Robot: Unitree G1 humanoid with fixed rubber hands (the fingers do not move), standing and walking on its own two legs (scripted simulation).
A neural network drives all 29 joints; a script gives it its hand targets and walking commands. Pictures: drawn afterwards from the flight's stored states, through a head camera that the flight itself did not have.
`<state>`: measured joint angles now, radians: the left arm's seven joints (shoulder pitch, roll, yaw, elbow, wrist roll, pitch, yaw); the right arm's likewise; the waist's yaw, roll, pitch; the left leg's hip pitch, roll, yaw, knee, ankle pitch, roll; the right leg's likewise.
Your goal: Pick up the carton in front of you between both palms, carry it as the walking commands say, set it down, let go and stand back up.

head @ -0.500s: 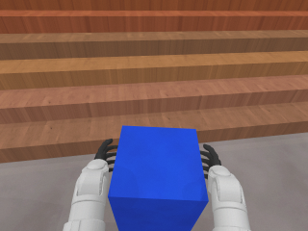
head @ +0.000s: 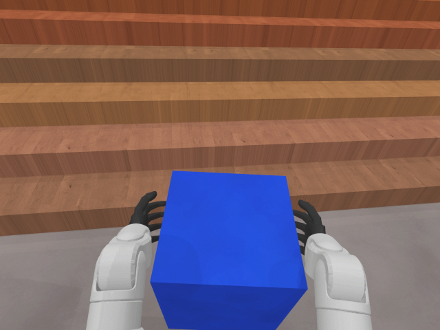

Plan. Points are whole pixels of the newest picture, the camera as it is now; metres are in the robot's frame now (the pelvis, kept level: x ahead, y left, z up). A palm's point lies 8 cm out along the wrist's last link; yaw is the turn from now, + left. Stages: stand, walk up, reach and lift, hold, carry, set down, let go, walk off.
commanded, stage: carry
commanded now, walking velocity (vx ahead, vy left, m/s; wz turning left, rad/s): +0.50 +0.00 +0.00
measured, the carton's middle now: (224, 255) +0.29 +0.00 +0.01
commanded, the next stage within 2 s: none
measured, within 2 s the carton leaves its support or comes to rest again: neither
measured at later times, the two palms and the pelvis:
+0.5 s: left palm (154, 142) +0.54 +0.18 +0.09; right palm (275, 148) +0.54 -0.12 +0.09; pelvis +0.27 +0.03 -0.01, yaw -1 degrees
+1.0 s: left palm (179, 57) +0.93 +0.17 +0.17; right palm (266, 64) +0.93 -0.13 +0.17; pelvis +0.57 +0.02 -0.01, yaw +1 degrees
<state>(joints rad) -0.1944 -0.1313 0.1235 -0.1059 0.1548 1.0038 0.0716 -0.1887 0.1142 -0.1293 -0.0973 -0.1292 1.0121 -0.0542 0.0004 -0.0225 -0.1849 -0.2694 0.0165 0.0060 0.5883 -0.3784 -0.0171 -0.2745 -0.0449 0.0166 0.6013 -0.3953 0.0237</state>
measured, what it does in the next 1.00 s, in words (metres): walks ahead: right foot, then left foot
